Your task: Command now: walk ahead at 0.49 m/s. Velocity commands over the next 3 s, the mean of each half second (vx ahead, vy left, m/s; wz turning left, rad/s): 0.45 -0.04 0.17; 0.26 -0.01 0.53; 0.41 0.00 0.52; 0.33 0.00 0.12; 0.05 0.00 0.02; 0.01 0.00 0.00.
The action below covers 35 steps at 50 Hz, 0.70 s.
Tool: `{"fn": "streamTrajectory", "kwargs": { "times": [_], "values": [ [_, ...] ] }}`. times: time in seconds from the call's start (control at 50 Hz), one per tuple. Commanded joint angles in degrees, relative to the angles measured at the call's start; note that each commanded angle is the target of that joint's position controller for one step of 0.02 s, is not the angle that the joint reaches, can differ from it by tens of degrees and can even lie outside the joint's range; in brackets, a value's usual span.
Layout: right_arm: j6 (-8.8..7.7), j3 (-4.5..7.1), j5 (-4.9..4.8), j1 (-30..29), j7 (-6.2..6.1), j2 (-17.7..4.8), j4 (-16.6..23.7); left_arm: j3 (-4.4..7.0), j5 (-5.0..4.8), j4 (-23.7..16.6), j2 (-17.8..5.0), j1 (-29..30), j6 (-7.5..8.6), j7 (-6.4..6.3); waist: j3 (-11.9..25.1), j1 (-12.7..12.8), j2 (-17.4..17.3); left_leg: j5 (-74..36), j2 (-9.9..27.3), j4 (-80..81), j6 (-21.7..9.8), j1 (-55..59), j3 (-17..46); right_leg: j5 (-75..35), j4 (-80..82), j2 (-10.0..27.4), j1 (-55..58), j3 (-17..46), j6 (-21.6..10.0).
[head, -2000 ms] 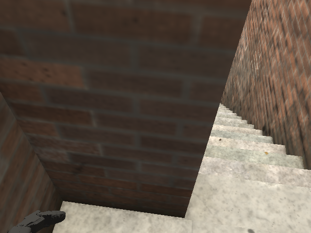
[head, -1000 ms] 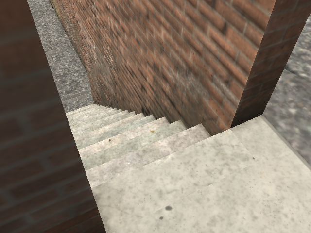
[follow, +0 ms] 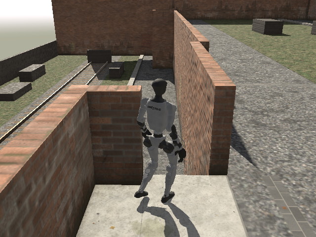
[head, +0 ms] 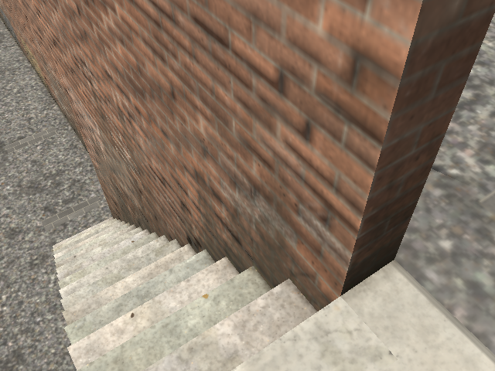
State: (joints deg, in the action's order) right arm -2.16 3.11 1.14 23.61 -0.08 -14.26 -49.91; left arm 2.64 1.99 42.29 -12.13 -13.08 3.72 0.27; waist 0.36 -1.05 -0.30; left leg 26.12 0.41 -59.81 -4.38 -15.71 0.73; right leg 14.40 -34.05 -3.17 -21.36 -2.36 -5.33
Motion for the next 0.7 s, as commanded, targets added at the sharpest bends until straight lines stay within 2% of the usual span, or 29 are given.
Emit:
{"fn": "streamTrajectory", "kwargs": {
  "times": [0.02, 0.04, 0.06, 0.12, 0.14, 0.18, 0.2, 0.22, 0.24, 0.26, 0.28, 0.3, 0.32, 0.34, 0.38, 0.4, 0.42, 0.44, 0.46, 0.48, 0.5, 0.54, 0.56, 0.58, 0.6, 0.62, 0.66, 0.68, 0.7],
  "values": [
    [-0.49, 0.41, -0.48, -3.7, 0.98, -3.8, 5.6, 2.31, -0.61, 1.6, -7.0, -7.5, 0.58, -0.49, -3.2, 2.4, 4.2, -9.2, 4.9, -6.0, -1.5, -21.4, 2.9, 3.0, 24.7, 16.9, 14.7, 25.3, -6.8],
    [0.36, 0.93, -0.08, -3.4, 1.68, -5.0, 5.5, 1.69, -0.93, 2.8, -4.9, -8.1, 0.81, -0.50, -4.2, 1.5, 9.8, -9.2, 4.9, -4.4, -0.2, -19.5, 0.9, 1.8, 26.1, 12.9, 12.5, 19.4, -5.7],
    [0.86, 0.65, 0.33, -2.6, 1.45, -4.8, 4.7, 1.89, -0.72, 3.5, -5.0, -8.6, 1.31, -0.61, -2.8, 1.2, 4.6, -11.2, 5.1, -4.0, 0.2, -18.3, 1.6, -3.8, 26.5, 13.6, 13.6, 19.4, -6.1],
    [2.04, 0.25, 0.43, -6.5, 1.10, -3.3, 5.2, 2.93, -0.98, 6.4, -8.5, -13.2, 2.67, -0.20, -4.8, 1.0, -0.1, -13.4, 6.0, 0.4, 1.7, -23.3, 0.6, -11.7, 27.5, 14.8, 17.0, 17.4, -7.8],
    [2.09, 0.03, 0.59, -8.1, 1.05, -2.9, 5.5, 3.06, -1.17, 7.1, -8.7, -14.4, 2.71, -0.10, -5.1, 1.1, -0.2, -14.8, 6.1, 2.6, 2.0, -24.9, 0.1, -15.3, 27.4, 14.6, 18.2, 15.9, -7.8],
    [2.26, 0.39, 0.29, -12.7, 1.69, -3.6, 5.9, 2.12, -1.96, 8.9, -6.4, -16.3, 2.51, -0.34, -5.3, 2.1, 3.0, -19.0, 6.1, 6.4, 2.5, -26.8, -0.4, -17.5, 27.0, 13.5, 20.0, 13.6, -6.4],
    [2.20, -0.02, 0.26, -15.5, 1.92, -2.8, 6.7, 2.33, -2.37, 9.6, -7.6, -16.9, 2.58, -0.19, -5.9, 2.4, 3.8, -22.0, 5.7, 10.2, 2.3, -26.8, -0.7, -17.4, 27.9, 13.3, 19.9, 11.8, -6.0],
    [0.85, -2.70, 3.69, -15.3, 3.80, 2.8, 8.0, -0.93, 4.16, 11.2, 0.6, -17.7, 3.93, 2.93, -1.3, 0.4, 5.7, -24.0, 5.5, 14.5, 3.5, -28.2, 5.1, -26.3, 25.8, 16.5, 23.4, 13.4, -11.4],
    [0.69, -2.59, 3.12, -16.7, 4.20, 2.2, 7.7, -0.04, 4.45, 12.6, -2.6, -18.5, 3.90, 4.14, -2.7, 0.6, 3.8, -25.1, 4.9, 16.1, 3.9, -31.2, 4.9, -30.7, 25.0, 17.4, 27.1, 11.5, -12.4],
    [0.49, -2.24, 2.46, -18.1, 4.42, -0.3, 8.0, 0.79, 4.30, 12.6, -6.6, -18.1, 3.60, 4.64, -2.0, 1.1, 0.6, -28.1, 3.4, 19.2, 4.3, -31.1, 3.8, -32.9, 24.5, 16.2, 27.6, 8.4, -11.9],
    [0.62, -2.08, 1.76, -20.5, 4.84, -1.1, 8.5, 1.18, 3.99, 12.2, -9.4, -17.7, 3.13, 4.78, -1.4, 1.8, 0.5, -29.5, 1.7, 19.9, 4.4, -27.3, 0.9, -34.4, 23.9, 14.3, 24.9, 4.8, -11.0],
    [0.82, -2.18, 1.59, -22.5, 4.97, -1.1, 9.3, -0.11, 5.16, 13.7, -7.4, -19.5, 2.47, 4.83, -0.5, 1.7, 2.7, -30.5, 1.2, 17.4, 4.0, -24.2, 0.2, -34.1, 23.8, 14.0, 22.0, 3.7, -10.1],
    [0.39, -1.99, 2.22, -19.8, 5.19, -1.8, 9.2, -0.36, 6.35, 12.8, -7.9, -19.0, 2.02, 4.23, -0.3, 0.5, 4.3, -31.6, -0.6, 10.6, 4.1, -17.7, -2.1, -36.9, 22.2, 13.1, 16.4, 2.3, -9.2],
    [0.37, -1.42, 2.53, -20.4, 5.24, -2.5, 10.2, -1.08, 6.87, 13.3, -6.3, -18.5, 2.32, 3.79, -1.9, -1.1, 5.6, -32.6, -1.2, 10.9, 3.1, -12.4, -2.0, -34.1, 23.5, 12.4, 9.3, 0.0, -7.4],
    [-0.13, -0.10, 1.01, -21.8, 4.40, -5.9, 11.9, -0.30, 5.96, 13.3, -10.7, -17.2, 3.01, 3.44, -3.0, -2.7, 6.1, -25.5, -4.6, 11.9, 1.7, -7.9, -4.5, -44.7, 19.7, 12.9, 9.7, -1.1, -4.5],
    [1.82, 1.09, -1.00, -10.5, 2.19, -7.5, 5.2, 1.89, -2.49, 9.6, -12.1, -9.7, 0.89, 0.32, 0.1, -2.4, 10.0, -15.6, -9.6, 12.6, 0.2, -0.5, -10.1, -58.3, 10.4, 6.6, 13.6, -9.1, -2.2],
    [1.94, 0.67, -0.30, -2.0, 1.70, -4.8, 3.1, 1.53, -3.86, 9.9, -13.5, -9.7, 0.11, -1.53, -0.8, -6.5, 11.4, -20.2, -9.8, 17.2, -0.9, 7.8, -10.1, -64.7, -3.1, 6.7, 10.3, -9.2, -0.9],
    [1.07, 1.15, 0.18, 2.7, 1.31, -6.4, 3.0, 1.69, -4.10, 11.0, -13.4, -10.9, -0.23, -2.54, -0.6, -9.8, 9.1, -27.0, -3.7, 31.1, -1.9, 14.8, -1.3, -46.4, -16.2, 5.8, 6.5, -9.1, 0.5],
    [-0.21, 3.18, -0.75, 5.3, -0.28, -12.6, 2.1, 1.13, -2.44, 7.5, -7.0, -12.2, -0.63, -4.32, -0.5, -5.9, -8.6, -65.2, 10.8, 26.7, -4.4, 24.7, 17.7, 9.9, -39.1, -0.8, -6.5, -8.6, 1.9],
    [-0.97, 2.76, -2.57, 7.1, -0.62, -15.1, 1.9, 0.28, -1.70, 5.9, -3.1, -20.5, -0.97, -4.86, 8.1, 0.9, -10.6, -99.0, 20.3, 23.5, -11.5, 31.5, 32.5, 18.6, -53.2, -1.1, -13.7, 0.9, 3.4],
    [-1.14, 2.99, -4.11, 6.9, -0.53, -14.1, 2.4, 0.44, -1.13, 5.1, -6.0, -18.0, -1.14, -4.74, 12.0, -1.5, -6.2, -90.2, 19.1, 28.8, -14.7, 28.3, 33.1, 11.8, -55.3, 0.2, -15.3, 4.0, 4.2],
    [-0.51, 2.34, -2.71, -3.2, -0.54, -10.7, 5.4, 1.22, -0.52, 2.1, -9.7, -8.0, -2.62, -4.67, 3.3, 0.3, -1.0, -58.7, 15.4, 34.2, -14.8, 14.1, 29.1, 3.5, -52.8, 3.4, -17.9, 5.4, 5.3],
    [-4.37, -0.79, 1.77, -6.3, 1.76, 2.0, 6.9, -4.01, 9.19, 3.8, -0.6, -13.4, -1.65, 1.02, 11.7, 1.2, -5.8, -20.6, 9.1, 39.4, -12.5, 8.7, 22.2, -1.4, -44.4, 8.6, -14.5, 14.2, 4.6],
    [-5.58, -0.76, 0.87, -10.2, 2.12, 1.7, 6.7, -3.61, 9.12, 3.5, -0.5, -10.9, -1.53, 1.37, -3.1, 3.3, -7.4, -8.4, 6.2, 42.9, -11.9, -7.2, 22.3, -0.3, -35.4, 9.1, -13.4, 10.9, 4.5],
    [-6.19, -0.43, 1.37, -14.2, 1.95, 0.9, 7.1, -3.56, 7.00, 2.7, -2.1, -8.5, -1.39, 1.33, -3.1, 3.2, -8.5, -5.1, 3.9, 43.0, -11.9, -11.9, 19.8, 2.5, -32.5, 8.2, -12.2, 7.6, 4.8],
    [-6.80, 0.71, 0.95, -14.0, 1.53, -2.1, 8.3, -3.26, 5.19, 1.5, -4.5, -6.5, -1.13, 1.30, 0.6, 1.8, -4.3, -4.2, 1.7, 42.3, -11.4, -10.1, 18.0, 6.1, -26.8, 7.6, -10.3, 5.8, 6.9],
    [-7.21, 3.13, 0.34, -14.5, 1.44, -9.2, 9.8, -4.68, 1.79, -3.3, -3.9, 1.4, -1.46, 0.37, 2.2, 0.0, -1.2, -17.5, 0.7, 41.4, -10.6, -13.4, 15.0, 13.5, -13.8, 6.5, -2.7, 1.5, 12.1],
    [-6.96, 3.78, 0.75, -12.0, 1.35, -10.8, 10.6, -5.34, 1.78, -4.6, -3.5, 3.0, -1.56, 0.78, 2.9, -2.3, -1.3, -17.8, 1.1, 39.8, -10.7, -11.9, 16.5, 13.2, -10.0, 4.8, -1.6, 0.6, 12.4],
    [-6.44, 3.96, 1.20, -10.6, 1.85, -10.7, 11.4, -5.12, 1.61, -4.7, -4.0, 2.2, -1.31, 1.01, 2.9, -3.0, -2.9, -17.9, 2.1, 38.6, -10.9, -11.1, 18.3, 8.3, -8.4, 4.0, -1.2, 0.6, 11.4]
  ]
}}
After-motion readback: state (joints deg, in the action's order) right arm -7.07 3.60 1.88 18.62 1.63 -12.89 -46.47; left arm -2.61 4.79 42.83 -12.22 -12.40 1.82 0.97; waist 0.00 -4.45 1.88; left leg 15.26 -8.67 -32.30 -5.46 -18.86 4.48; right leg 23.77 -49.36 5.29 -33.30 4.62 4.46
